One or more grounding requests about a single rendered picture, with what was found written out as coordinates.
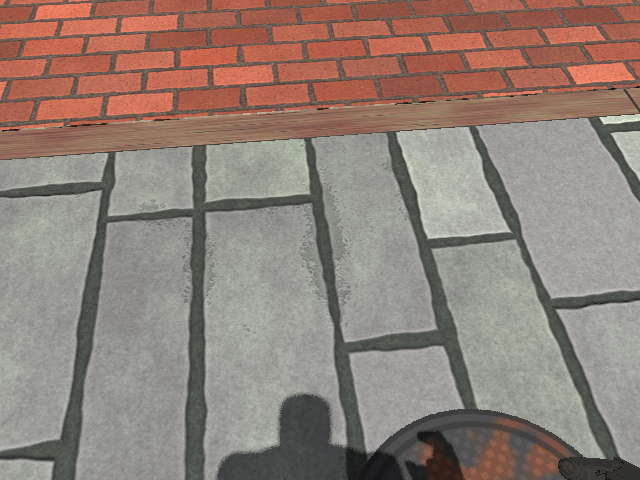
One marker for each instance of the robot right hand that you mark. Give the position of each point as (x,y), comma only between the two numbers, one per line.
(582,468)

